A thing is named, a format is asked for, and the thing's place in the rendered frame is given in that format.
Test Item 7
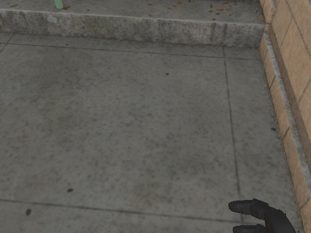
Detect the right robot hand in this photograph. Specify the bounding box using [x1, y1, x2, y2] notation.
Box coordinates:
[228, 198, 299, 233]

